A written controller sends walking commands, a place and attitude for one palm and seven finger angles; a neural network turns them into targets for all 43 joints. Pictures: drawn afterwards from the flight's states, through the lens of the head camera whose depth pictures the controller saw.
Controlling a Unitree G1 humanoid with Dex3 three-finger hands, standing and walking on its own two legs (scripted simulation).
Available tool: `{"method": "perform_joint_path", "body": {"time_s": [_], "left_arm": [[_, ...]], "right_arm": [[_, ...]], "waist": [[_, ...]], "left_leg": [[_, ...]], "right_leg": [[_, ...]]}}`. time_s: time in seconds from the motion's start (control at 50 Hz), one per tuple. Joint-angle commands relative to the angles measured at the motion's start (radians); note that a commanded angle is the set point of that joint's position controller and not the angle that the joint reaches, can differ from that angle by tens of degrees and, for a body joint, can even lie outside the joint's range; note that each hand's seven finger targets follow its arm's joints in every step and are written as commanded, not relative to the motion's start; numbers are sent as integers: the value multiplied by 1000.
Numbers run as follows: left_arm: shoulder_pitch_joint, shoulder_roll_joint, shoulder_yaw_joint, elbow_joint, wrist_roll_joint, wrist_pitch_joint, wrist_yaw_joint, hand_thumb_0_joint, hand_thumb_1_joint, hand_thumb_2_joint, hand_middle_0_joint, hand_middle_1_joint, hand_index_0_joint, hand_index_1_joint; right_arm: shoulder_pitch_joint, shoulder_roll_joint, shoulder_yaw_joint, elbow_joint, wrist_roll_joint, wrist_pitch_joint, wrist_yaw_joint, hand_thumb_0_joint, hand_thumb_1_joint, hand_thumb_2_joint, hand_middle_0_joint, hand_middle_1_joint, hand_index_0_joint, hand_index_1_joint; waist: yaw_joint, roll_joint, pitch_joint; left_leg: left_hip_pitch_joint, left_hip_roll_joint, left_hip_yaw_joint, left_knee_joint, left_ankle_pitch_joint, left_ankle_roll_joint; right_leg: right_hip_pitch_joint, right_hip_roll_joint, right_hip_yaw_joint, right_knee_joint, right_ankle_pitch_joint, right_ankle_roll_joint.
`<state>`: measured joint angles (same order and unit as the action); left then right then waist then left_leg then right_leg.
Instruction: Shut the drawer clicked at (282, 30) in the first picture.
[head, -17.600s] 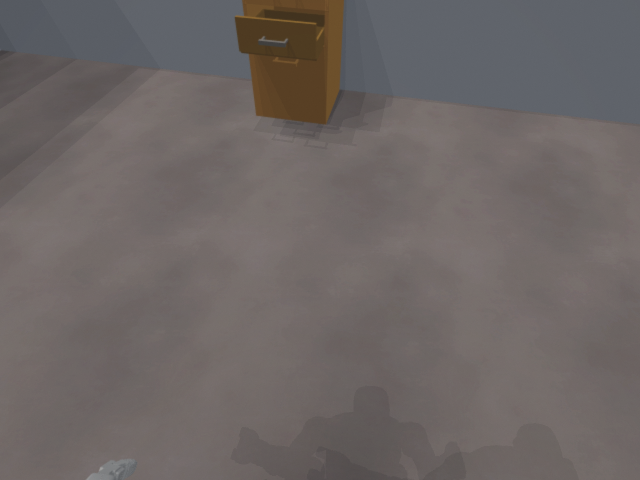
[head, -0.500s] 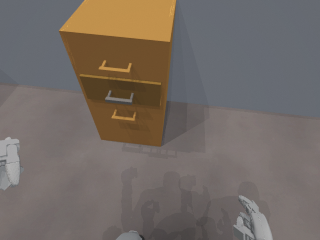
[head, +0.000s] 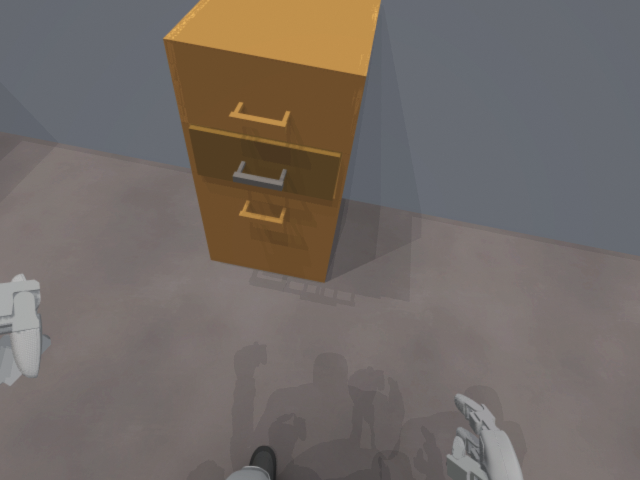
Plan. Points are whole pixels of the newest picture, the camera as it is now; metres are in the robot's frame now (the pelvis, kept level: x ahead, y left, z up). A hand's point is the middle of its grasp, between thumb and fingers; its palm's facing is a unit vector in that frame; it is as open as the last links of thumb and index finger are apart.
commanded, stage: stop stepping back and stand still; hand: left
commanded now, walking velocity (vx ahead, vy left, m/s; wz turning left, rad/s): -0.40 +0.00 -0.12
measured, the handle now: (260, 175) +0.83 +0.21 -0.23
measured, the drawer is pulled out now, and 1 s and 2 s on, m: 0.02 0.02 0.02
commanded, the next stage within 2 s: let the arm hang, fingers relaxed in 0.88 s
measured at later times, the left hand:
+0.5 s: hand (63, 419) +0.14 +0.21 +0.17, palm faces +0.28 -0.86 -0.43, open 3.3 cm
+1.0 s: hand (38, 439) +0.13 +0.23 +0.15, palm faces +0.31 -0.85 -0.42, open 3.3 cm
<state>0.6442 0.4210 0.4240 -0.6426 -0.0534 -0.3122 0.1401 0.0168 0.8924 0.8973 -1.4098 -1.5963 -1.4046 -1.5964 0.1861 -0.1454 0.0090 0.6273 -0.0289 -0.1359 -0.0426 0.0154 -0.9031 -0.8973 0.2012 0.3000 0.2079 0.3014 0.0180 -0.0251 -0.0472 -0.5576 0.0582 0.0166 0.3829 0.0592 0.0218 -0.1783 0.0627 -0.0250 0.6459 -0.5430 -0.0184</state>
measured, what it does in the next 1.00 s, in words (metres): steps on the spot: right foot, then left foot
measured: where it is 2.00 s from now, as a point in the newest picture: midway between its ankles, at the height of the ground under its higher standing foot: outside the picture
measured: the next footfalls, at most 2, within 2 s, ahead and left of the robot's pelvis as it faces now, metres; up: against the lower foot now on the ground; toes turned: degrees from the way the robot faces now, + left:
right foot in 0.06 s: -0.11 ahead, -0.11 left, +0.00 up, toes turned -6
left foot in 0.18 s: +0.12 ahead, +0.09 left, +0.00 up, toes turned -1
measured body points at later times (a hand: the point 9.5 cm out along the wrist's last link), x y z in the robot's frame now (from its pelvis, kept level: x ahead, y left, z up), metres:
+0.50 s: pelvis -0.05 -0.01 +0.00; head -0.06 +0.01 +0.45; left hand +0.12 +0.26 +0.19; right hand +0.04 -0.29 -0.08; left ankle -0.01 +0.11 -0.73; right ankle -0.15 -0.11 -0.73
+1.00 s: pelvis -0.09 +0.00 +0.01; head -0.08 +0.00 +0.46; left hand +0.11 +0.28 +0.17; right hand +0.06 -0.24 -0.08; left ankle +0.00 +0.11 -0.73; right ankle -0.15 -0.11 -0.73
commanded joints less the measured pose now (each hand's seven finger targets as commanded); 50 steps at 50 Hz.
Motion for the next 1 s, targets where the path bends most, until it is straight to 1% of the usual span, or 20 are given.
{"method": "perform_joint_path", "body": {"time_s": [0.0,0.04,0.08,0.12,0.16,0.2,0.24,0.28,0.3,0.32,0.38,0.42,0.46,0.5,0.58,0.66,0.8,0.94,0.96,0.98], "left_arm": [[-78,165,82,-254,-7,-93,-5,0,900,900,-1400,-1600,-1400,-1600],[-130,219,115,-259,-6,-93,2,0,900,900,-1400,-1600,-1400,-1600],[-187,205,88,-278,-16,-71,3,0,900,900,-1400,-1600,-1400,-1600],[-31,164,113,-183,-15,-4,3,0,900,900,-1400,-1600,-1400,-1600],[-24,136,94,-142,-18,35,-4,0,900,900,-1400,-1600,-1400,-1600],[16,124,96,-26,-24,48,-1,0,900,900,-1400,-1600,-1400,-1600],[16,140,114,-41,-19,64,3,0,900,900,-1400,-1600,-1400,-1600],[34,163,122,-83,-18,52,0,0,900,900,-1400,-1600,-1400,-1600],[41,150,96,-107,-25,49,1,0,900,900,-1400,-1600,-1400,-1600],[26,155,95,-149,-20,44,6,0,900,900,-1400,-1600,-1400,-1600],[-42,147,68,-221,3,22,19,0,900,900,-1400,-1600,-1400,-1600],[-21,114,48,-157,11,22,29,0,900,900,-1400,-1600,-1400,-1600],[-57,118,43,-158,16,20,37,0,900,900,-1400,-1600,-1400,-1600],[-53,122,49,-105,17,31,39,0,900,900,-1400,-1600,-1400,-1600],[-26,140,80,-177,12,24,26,0,900,900,-1400,-1600,-1400,-1600],[64,109,69,-138,-8,34,15,0,900,900,-1400,-1600,-1400,-1600],[-49,101,46,-50,-6,52,17,0,900,900,-1400,-1600,-1400,-1600],[-133,89,2,-123,13,49,14,0,900,900,-1400,-1600,-1400,-1600],[-204,-23,-322,781,103,203,-125,0,900,900,-1400,-1600,-1400,-1600],[-174,-54,-307,803,95,284,-137,0,900,900,-1360,-1557,-1360,-1557]], "right_arm": [[-12,-147,-56,-79,-15,-40,2,0,-900,-900,200,300,200,300],[-37,-137,-51,-97,0,-25,-11,0,-900,-900,200,300,200,300],[-68,-153,-61,-126,32,-35,-21,0,-900,-900,200,300,200,300],[-71,-149,-43,-161,32,-19,-35,0,-900,-900,200,300,200,300],[-88,-166,-31,-170,37,-11,-43,0,-900,-900,200,300,200,300],[-86,-173,-28,-166,38,-20,-45,0,-900,-900,200,300,200,300],[-99,-177,-27,-179,33,5,-46,0,-900,-900,200,300,200,300],[-84,-166,-46,-189,32,29,-37,0,-900,-900,200,300,200,300],[-77,-165,-51,-174,43,31,-30,0,-900,-900,200,300,200,300],[-76,-171,-53,-165,47,25,-23,0,-900,-900,200,300,200,300],[-78,-149,-29,-173,49,-12,-23,0,-900,-900,200,300,200,300],[-47,-171,-34,-141,41,-39,-46,0,-900,-900,200,300,200,300],[-19,-209,-52,-135,39,-58,-58,0,-900,-900,200,300,200,300],[-3,-209,-56,-141,43,-64,-59,0,-900,-900,200,300,200,300],[-26,-190,-45,-147,41,-61,-46,0,-900,-900,200,300,200,300],[-51,-167,-43,-158,43,-34,-25,0,-900,-900,200,300,200,300],[-77,-157,-30,-155,36,-2,-53,0,-900,-900,200,300,200,300],[-73,-166,-25,-163,31,-34,-62,0,-900,-900,200,300,200,300],[-101,-392,-97,101,26,-51,38,0,-900,-900,200,300,200,300],[-40,-312,-98,98,32,13,40,0,-900,-900,200,300,200,300]], "waist": [[-20,203,-158],[-26,10,-158],[-25,-151,-172],[-40,-75,-156],[-34,158,-124],[-25,216,-24],[-20,175,63],[-29,-78,36],[-22,-187,59],[-17,-209,73],[-37,-70,28],[-39,67,15],[-23,235,-60],[-14,193,-66],[-20,133,-91],[-36,-48,-48],[-41,13,84],[-26,107,6],[-53,131,49],[-29,78,-71]], "left_leg": [[526,112,-54,33,-54,-29],[589,22,28,298,-206,-37],[491,-51,36,386,-286,-29],[497,-19,29,217,-55,3],[550,38,-66,87,115,36],[392,132,-212,-98,-259,67],[135,84,-161,-181,-644,9],[231,-53,9,222,-422,-44],[209,-62,3,468,-349,-42],[98,-49,-23,574,-339,-33],[84,4,-4,313,-344,-11],[297,-31,22,68,-156,5],[487,82,-113,38,110,54],[506,156,-195,51,195,92],[398,90,-125,49,35,44],[334,-11,-21,182,-167,-3],[394,13,-48,81,-236,0],[419,32,-86,-31,-276,15],[283,71,-155,138,50,41],[359,70,-100,154,150,38]], "right_leg": [[-184,-94,68,-429,178,-53],[-325,-259,189,-444,467,-89],[-245,-278,154,-351,628,-67],[-159,-201,56,-189,734,-27],[-200,-73,-15,-55,497,36],[-188,-41,-10,-74,83,30],[-47,-47,-30,-227,9,-3],[-198,-211,167,-449,-109,-86],[-283,-344,318,-528,-118,-149],[-219,-381,318,-512,67,-175],[-7,-315,145,-303,566,-121],[-49,-219,65,-202,596,-47],[-136,-115,22,-53,455,26],[-176,-72,13,-51,202,45],[-28,-75,2,-195,323,33],[-71,-189,146,-315,437,-28],[-226,-143,96,-347,238,-12],[-110,-82,28,-298,252,19],[-170,-140,8,-81,430,7],[-110,-148,44,-105,431,16]]}}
